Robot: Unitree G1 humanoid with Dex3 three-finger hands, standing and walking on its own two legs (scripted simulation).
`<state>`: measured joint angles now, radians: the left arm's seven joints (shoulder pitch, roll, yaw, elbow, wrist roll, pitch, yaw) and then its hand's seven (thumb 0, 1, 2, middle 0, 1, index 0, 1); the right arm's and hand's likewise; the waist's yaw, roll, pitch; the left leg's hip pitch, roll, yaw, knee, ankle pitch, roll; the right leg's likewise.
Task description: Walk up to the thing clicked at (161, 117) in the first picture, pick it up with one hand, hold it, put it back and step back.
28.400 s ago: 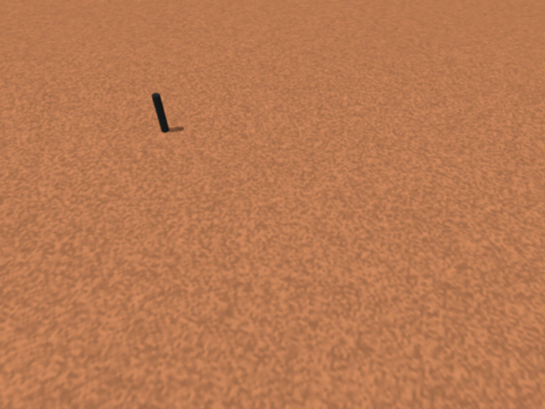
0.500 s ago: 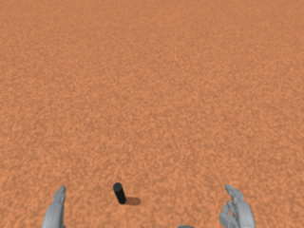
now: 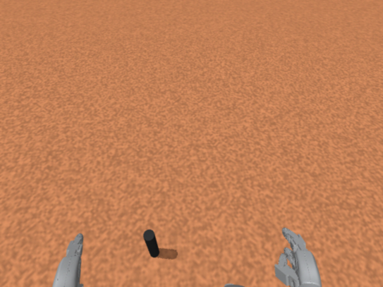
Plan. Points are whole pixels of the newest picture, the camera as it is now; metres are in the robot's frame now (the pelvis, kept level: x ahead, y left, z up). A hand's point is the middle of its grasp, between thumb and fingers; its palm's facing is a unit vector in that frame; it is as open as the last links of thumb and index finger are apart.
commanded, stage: home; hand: left
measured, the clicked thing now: (152, 244) +0.40 +0.15 -0.60
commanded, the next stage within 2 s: stand in 0.50 s
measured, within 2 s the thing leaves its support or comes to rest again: neither
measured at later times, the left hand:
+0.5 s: hand (99, 281) +0.16 +0.18 -0.06, palm faces +0.10 -0.95 -0.28, open 17.6 cm
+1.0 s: hand (99, 279) +0.17 +0.19 -0.07, palm faces +0.02 -0.95 -0.32, open 10.7 cm
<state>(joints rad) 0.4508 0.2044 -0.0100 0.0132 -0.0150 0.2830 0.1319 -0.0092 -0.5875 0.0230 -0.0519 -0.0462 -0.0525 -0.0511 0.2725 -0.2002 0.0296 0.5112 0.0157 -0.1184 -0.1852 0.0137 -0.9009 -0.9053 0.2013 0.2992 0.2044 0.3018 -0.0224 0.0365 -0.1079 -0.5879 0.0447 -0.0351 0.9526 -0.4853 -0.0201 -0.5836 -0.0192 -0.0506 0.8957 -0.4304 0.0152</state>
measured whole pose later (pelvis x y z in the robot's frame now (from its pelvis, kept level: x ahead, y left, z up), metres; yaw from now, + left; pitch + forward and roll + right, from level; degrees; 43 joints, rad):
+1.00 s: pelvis +0.00 +0.00 +0.00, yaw +0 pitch +5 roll -1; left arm 0.35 0.24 -0.02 0.20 0.05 0.15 0.08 0.00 0.33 0.75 -0.20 -0.28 -0.20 -0.29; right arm 0.23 -0.22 0.02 0.62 -0.07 -0.10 -0.13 0.01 -0.90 -0.90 0.20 0.30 0.20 0.30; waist 0.00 0.02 -0.05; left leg -0.53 0.03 -0.02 0.93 -0.48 -0.01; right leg -0.54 -0.03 -0.04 0.90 -0.43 0.01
